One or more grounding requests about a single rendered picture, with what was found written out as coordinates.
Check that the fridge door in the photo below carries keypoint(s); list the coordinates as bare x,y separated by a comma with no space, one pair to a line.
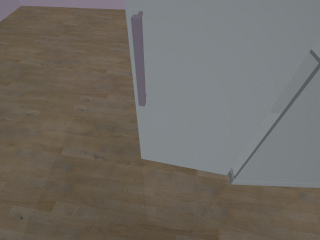
213,71

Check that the handle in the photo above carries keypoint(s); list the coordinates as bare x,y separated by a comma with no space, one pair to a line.
138,47

